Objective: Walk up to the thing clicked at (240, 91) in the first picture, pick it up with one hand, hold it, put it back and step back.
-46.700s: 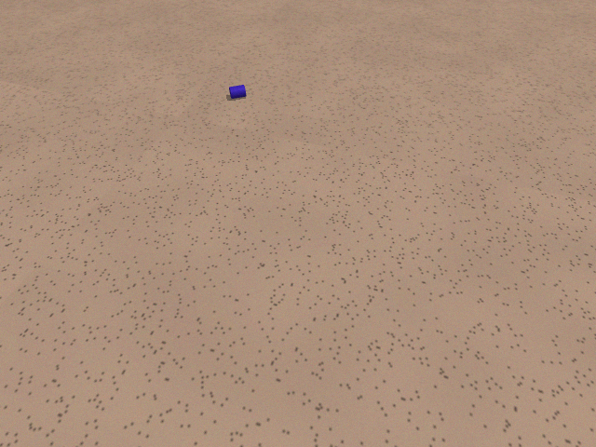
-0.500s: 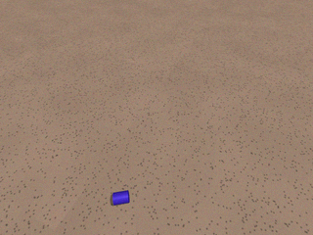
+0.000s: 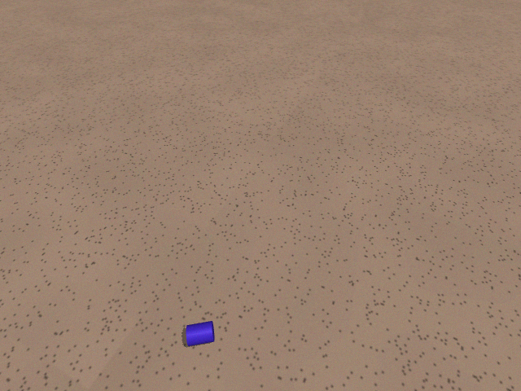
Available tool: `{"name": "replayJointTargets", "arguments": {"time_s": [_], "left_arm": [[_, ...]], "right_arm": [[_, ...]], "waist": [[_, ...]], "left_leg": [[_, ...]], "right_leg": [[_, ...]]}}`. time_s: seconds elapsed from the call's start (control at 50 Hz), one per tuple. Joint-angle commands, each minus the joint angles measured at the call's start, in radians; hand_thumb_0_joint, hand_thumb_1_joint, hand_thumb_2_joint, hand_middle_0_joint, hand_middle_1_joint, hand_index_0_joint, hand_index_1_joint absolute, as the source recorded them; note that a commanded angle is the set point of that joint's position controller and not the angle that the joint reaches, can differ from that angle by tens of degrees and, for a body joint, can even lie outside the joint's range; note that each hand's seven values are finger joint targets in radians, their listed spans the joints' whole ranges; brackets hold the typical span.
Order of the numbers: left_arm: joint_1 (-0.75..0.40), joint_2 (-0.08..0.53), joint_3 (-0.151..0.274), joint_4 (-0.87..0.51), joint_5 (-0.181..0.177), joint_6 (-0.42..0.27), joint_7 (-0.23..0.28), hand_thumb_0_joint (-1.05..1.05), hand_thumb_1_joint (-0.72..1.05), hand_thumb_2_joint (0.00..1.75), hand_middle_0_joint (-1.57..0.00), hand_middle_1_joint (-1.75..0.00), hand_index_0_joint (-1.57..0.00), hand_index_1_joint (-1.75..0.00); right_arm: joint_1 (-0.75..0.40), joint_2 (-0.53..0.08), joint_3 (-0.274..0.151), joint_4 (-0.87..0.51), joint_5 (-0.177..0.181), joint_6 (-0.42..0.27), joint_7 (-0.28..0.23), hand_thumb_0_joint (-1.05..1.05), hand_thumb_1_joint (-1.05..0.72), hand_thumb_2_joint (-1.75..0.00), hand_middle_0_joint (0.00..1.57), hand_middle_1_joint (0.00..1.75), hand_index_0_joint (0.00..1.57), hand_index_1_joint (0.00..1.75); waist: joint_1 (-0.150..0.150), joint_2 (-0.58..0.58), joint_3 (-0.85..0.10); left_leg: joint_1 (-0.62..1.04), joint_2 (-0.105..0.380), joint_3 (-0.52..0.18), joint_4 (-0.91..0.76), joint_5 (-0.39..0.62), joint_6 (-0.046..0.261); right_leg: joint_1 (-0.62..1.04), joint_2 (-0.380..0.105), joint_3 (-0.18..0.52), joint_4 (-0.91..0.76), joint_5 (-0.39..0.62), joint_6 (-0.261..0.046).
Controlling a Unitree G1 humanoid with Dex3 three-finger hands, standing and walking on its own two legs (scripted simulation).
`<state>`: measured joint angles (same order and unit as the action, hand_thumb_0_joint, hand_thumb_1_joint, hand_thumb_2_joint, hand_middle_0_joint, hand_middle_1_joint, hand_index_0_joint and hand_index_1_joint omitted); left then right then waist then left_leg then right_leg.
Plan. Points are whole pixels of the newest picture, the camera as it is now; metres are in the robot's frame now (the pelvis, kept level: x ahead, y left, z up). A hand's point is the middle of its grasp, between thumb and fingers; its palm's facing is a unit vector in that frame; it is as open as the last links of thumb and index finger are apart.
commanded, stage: stand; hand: left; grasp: from above
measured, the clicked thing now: (200, 333) +0.43 +0.25 -0.75
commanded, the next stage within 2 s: step back in 0.20 s
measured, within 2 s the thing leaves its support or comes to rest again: neither
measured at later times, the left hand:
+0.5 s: hand out of the picture +0.07 +0.31 -0.19, palm faces -0.01 -0.93 -0.37, open 7.4 cm
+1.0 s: hand out of the picture -0.02 +0.34 -0.17, palm faces -0.09 -0.90 -0.42, open 7.4 cm
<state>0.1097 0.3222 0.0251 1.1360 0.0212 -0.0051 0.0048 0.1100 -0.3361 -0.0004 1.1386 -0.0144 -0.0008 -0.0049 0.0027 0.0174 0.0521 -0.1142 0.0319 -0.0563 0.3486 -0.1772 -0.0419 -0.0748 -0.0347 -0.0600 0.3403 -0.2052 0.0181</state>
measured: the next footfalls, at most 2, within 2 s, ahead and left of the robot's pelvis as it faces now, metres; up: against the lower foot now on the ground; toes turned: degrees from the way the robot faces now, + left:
left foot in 0.48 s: -0.02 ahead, +0.14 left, +0.00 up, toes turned +0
right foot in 0.96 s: -0.09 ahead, -0.03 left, +0.00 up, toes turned -1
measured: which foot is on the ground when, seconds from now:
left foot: down 0.00-0.30, up 0.32-0.46, down 0.48-1.00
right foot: down 0.00-0.50, up 0.52-0.94, down 0.96-1.00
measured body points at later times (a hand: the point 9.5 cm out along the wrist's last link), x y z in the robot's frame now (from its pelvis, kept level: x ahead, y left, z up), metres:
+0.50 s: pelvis -0.05 +0.05 -0.03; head +0.02 +0.06 +0.42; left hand +0.07 +0.36 -0.16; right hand +0.02 -0.29 -0.14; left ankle -0.06 +0.14 -0.75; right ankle -0.01 -0.13 -0.75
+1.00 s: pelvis -0.12 +0.07 -0.03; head -0.07 +0.06 +0.42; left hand -0.01 +0.38 -0.14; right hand -0.03 -0.23 -0.16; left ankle -0.06 +0.14 -0.75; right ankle -0.13 -0.03 -0.75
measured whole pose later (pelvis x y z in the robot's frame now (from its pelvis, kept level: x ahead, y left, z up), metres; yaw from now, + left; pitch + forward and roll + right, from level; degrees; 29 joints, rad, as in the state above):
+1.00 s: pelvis -0.12 +0.07 -0.03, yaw -5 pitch -4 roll +0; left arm 0.16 0.35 0.08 0.90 0.03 0.05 0.01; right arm 0.09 -0.34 -0.05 0.88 -0.01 0.04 -0.02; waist -0.01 0.04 0.19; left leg -0.31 -0.03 0.10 0.64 -0.27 0.08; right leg -0.24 0.06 0.04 0.66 -0.35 -0.04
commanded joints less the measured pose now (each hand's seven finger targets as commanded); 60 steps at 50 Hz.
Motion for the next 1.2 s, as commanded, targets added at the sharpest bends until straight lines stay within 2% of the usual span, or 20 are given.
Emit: {"name": "replayJointTargets", "arguments": {"time_s": [0.0,0.16,0.2,0.26,0.3,0.36,0.42,0.44,0.46,0.48,0.52,0.62,0.76,0.88,0.96,1.0,1.02,1.04,1.12,1.18], "left_arm": [[-0.028,0.210,0.037,-0.054,-0.005,-0.017,0.009,0.00,0.90,0.90,-0.20,-0.30,-0.20,-0.30],[-0.028,0.219,0.037,-0.062,-0.007,-0.022,0.007,0.00,0.90,0.90,-0.20,-0.30,-0.20,-0.30],[-0.004,0.296,0.094,-0.087,-0.030,-0.010,0.016,0.00,0.90,0.90,-0.20,-0.30,-0.20,-0.30],[-0.025,0.312,0.107,-0.135,-0.023,-0.003,0.021,0.00,0.90,0.90,-0.20,-0.30,-0.20,-0.30],[-0.079,0.315,0.114,-0.194,-0.006,0.000,0.024,0.00,0.90,0.90,-0.20,-0.30,-0.20,-0.30],[-0.144,0.319,0.114,-0.249,0.010,0.004,0.026,0.00,0.90,0.90,-0.20,-0.30,-0.20,-0.30],[-0.146,0.296,0.099,-0.283,0.007,0.013,0.030,0.00,0.90,0.90,-0.20,-0.30,-0.20,-0.30],[-0.147,0.288,0.093,-0.296,-0.003,0.023,0.030,0.00,0.90,0.90,-0.20,-0.30,-0.20,-0.30],[-0.106,0.240,0.086,-0.296,-0.017,0.034,0.025,0.00,0.90,0.90,-0.20,-0.30,-0.20,-0.30],[-0.099,0.195,0.080,-0.315,-0.028,0.042,0.027,0.00,0.90,0.90,-0.20,-0.30,-0.20,-0.30],[-0.032,0.204,0.077,-0.298,-0.024,0.058,0.045,0.00,0.90,0.90,-0.20,-0.30,-0.20,-0.30],[0.032,0.232,0.083,-0.287,-0.029,0.061,0.043,0.00,0.90,0.90,-0.20,-0.30,-0.20,-0.30],[-0.007,0.231,0.091,-0.325,-0.012,0.048,0.038,0.00,0.90,0.90,-0.20,-0.30,-0.20,-0.30],[0.087,0.228,0.100,-0.305,0.002,0.044,0.024,0.00,0.90,0.90,-0.20,-0.30,-0.20,-0.30],[0.149,0.238,0.111,-0.295,0.015,0.027,0.013,0.00,0.90,0.90,-0.20,-0.30,-0.20,-0.30],[0.080,0.319,0.128,-0.342,0.014,0.023,0.007,0.00,0.90,0.90,-0.20,-0.30,-0.20,-0.30],[0.041,0.340,0.130,-0.377,0.022,0.018,0.012,0.00,0.90,0.90,-0.20,-0.30,-0.20,-0.30],[0.021,0.325,0.129,-0.399,0.023,0.013,0.017,0.00,0.90,0.90,-0.20,-0.30,-0.20,-0.30],[-0.006,0.254,0.119,-0.419,0.016,0.011,0.026,0.00,0.90,0.90,-0.20,-0.30,-0.20,-0.30],[0.044,0.250,0.117,-0.429,0.022,0.018,0.024,0.00,0.90,0.90,-0.20,-0.30,-0.20,-0.30]], "right_arm": [[-0.045,-0.201,-0.038,-0.057,0.001,-0.022,-0.011,0.00,-0.90,-0.90,0.20,0.30,0.20,0.30],[-0.034,-0.204,-0.039,-0.059,0.001,-0.022,-0.007,0.00,-0.90,-0.90,0.20,0.30,0.20,0.30],[-0.054,-0.229,-0.054,-0.104,0.009,0.005,-0.001,0.00,-0.90,-0.90,0.20,0.30,0.20,0.30],[-0.002,-0.207,-0.063,-0.127,0.016,0.020,0.001,0.00,-0.90,-0.90,0.20,0.30,0.20,0.30],[0.035,-0.214,-0.079,-0.150,0.012,0.040,0.007,0.00,-0.90,-0.90,0.20,0.30,0.20,0.30],[0.089,-0.227,-0.093,-0.179,0.018,0.053,0.013,0.00,-0.90,-0.90,0.20,0.30,0.20,0.30],[0.115,-0.219,-0.093,-0.191,0.014,0.039,0.012,0.00,-0.90,-0.90,0.20,0.30,0.20,0.30],[0.131,-0.216,-0.099,-0.196,0.005,0.030,0.008,0.00,-0.90,-0.90,0.20,0.30,0.20,0.30],[0.100,-0.243,-0.107,-0.200,-0.008,0.020,0.003,0.00,-0.90,-0.90,0.20,0.30,0.20,0.30],[0.115,-0.308,-0.125,-0.211,-0.026,0.014,-0.004,0.00,-0.90,-0.90,0.20,0.30,0.20,0.30],[0.099,-0.361,-0.132,-0.245,-0.017,0.012,-0.011,0.00,-0.90,-0.90,0.20,0.30,0.20,0.30],[-0.007,-0.246,-0.113,-0.296,-0.011,0.014,-0.043,0.00,-0.90,-0.90,0.20,0.30,0.20,0.30],[0.082,-0.241,-0.126,-0.311,-0.006,0.017,-0.049,0.00,-0.90,-0.90,0.20,0.30,0.20,0.30],[0.000,-0.265,-0.132,-0.343,-0.005,0.015,-0.039,0.00,-0.90,-0.90,0.20,0.30,0.20,0.30],[-0.038,-0.261,-0.125,-0.349,0.007,0.016,-0.026,0.00,-0.90,-0.90,0.20,0.30,0.20,0.30],[-0.067,-0.217,-0.112,-0.349,0.014,0.020,-0.020,0.00,-0.90,-0.90,0.20,0.30,0.20,0.30],[-0.056,-0.217,-0.115,-0.346,0.007,0.026,-0.021,0.00,-0.90,-0.90,0.20,0.30,0.20,0.30],[-0.016,-0.234,-0.117,-0.337,0.006,0.028,-0.019,0.00,-0.90,-0.90,0.20,0.30,0.20,0.30],[0.058,-0.218,-0.094,-0.309,0.018,0.022,-0.019,0.00,-0.90,-0.90,0.20,0.30,0.20,0.30],[0.073,-0.216,-0.083,-0.327,0.021,0.017,-0.029,0.00,-0.90,-0.90,0.20,0.30,0.20,0.30]], "waist": [[0.005,-0.002,-0.028],[0.002,-0.009,-0.036],[0.000,-0.037,0.049],[-0.013,-0.125,-0.030],[-0.022,-0.203,-0.058],[-0.053,-0.228,-0.066],[-0.045,-0.201,-0.107],[-0.063,-0.166,-0.099],[-0.032,0.017,-0.097],[-0.034,0.202,-0.101],[-0.034,0.175,-0.127],[0.024,0.138,-0.127],[-0.055,0.061,-0.074],[-0.020,0.063,-0.102],[0.015,-0.070,-0.094],[0.027,-0.287,0.001],[0.039,-0.308,0.029],[0.020,-0.240,0.042],[0.003,-0.082,-0.038],[0.032,-0.097,-0.093]], "left_leg": [[-0.031,0.085,-0.058,-0.063,0.106,0.055],[-0.033,0.086,-0.056,-0.062,0.101,0.057],[-0.137,0.043,-0.031,0.106,0.258,0.081],[-0.124,-0.044,0.042,0.323,0.091,0.069],[-0.153,-0.082,0.028,0.542,-0.298,0.079],[-0.187,-0.039,-0.034,0.591,-0.337,0.098],[-0.171,-0.020,0.012,0.318,-0.171,0.090],[-0.141,-0.008,0.015,0.129,0.014,0.079],[-0.095,0.053,-0.073,0.040,0.318,0.075],[0.035,0.174,-0.274,0.047,0.643,0.108],[0.069,0.276,-0.346,0.087,0.778,0.187],[0.154,0.126,-0.130,0.129,0.642,0.057],[0.160,0.178,-0.146,0.117,0.555,0.115],[0.030,0.241,-0.210,0.074,0.245,0.186],[-0.168,0.160,-0.138,0.167,0.061,0.151],[-0.253,-0.096,0.039,0.468,-0.250,0.049],[-0.261,-0.142,-0.023,0.691,-0.426,0.036],[-0.267,-0.134,-0.096,0.789,-0.433,0.035],[-0.332,-0.183,-0.108,0.835,-0.312,0.034],[-0.382,-0.151,-0.067,0.714,-0.341,0.016]], "right_leg": [[-0.011,-0.097,0.076,-0.073,0.070,-0.025],[-0.007,-0.102,0.085,-0.078,0.065,-0.028],[-0.062,-0.109,0.100,0.019,0.274,-0.061],[-0.086,-0.223,0.189,-0.009,0.346,-0.173],[-0.153,-0.324,0.263,-0.019,0.330,-0.260],[-0.187,-0.329,0.224,0.044,0.348,-0.256],[-0.106,-0.245,0.163,0.196,0.344,-0.169],[-0.106,-0.208,0.140,0.274,0.301,-0.125],[-0.142,-0.092,0.061,0.407,0.188,-0.083],[-0.345,0.064,0.091,0.568,-0.208,-0.060],[-0.425,0.128,0.229,0.713,-0.461,-0.054],[-0.464,0.111,0.254,0.768,-0.222,-0.050],[-0.390,0.086,0.195,0.529,-0.248,-0.008],[-0.236,0.037,0.129,0.347,-0.210,-0.046],[-0.083,-0.010,0.206,0.187,0.027,-0.124],[-0.217,-0.257,0.552,-0.003,0.085,-0.296],[-0.293,-0.353,0.647,-0.056,0.126,-0.367],[-0.318,-0.356,0.645,-0.039,0.197,-0.368],[-0.166,-0.166,0.341,0.061,0.345,-0.229],[0.014,-0.159,0.303,0.105,0.377,-0.228]]}}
